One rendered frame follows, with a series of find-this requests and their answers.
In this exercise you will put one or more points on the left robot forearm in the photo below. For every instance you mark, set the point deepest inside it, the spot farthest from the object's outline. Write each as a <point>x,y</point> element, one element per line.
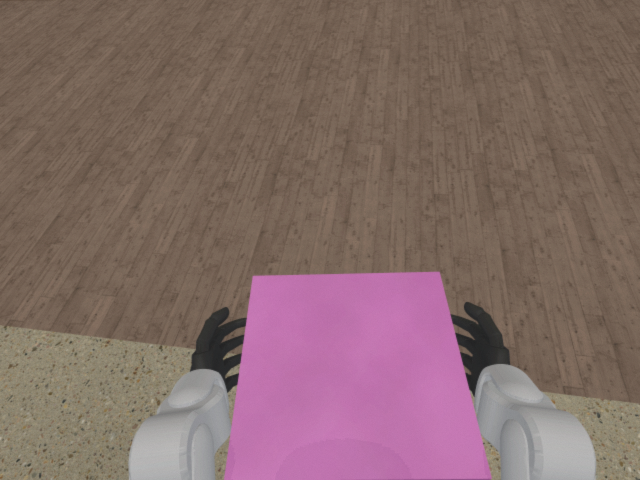
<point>180,442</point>

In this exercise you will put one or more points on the robot left hand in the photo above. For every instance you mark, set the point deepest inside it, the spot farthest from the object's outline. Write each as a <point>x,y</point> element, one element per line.
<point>209,352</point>

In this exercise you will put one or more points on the robot right hand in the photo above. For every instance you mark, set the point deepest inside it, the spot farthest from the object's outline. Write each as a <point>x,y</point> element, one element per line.
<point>487,348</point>

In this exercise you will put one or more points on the right robot forearm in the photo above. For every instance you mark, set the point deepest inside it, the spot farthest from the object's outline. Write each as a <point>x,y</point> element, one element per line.
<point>535,440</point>

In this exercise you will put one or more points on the carton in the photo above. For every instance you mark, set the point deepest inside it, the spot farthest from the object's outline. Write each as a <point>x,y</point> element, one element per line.
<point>352,377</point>

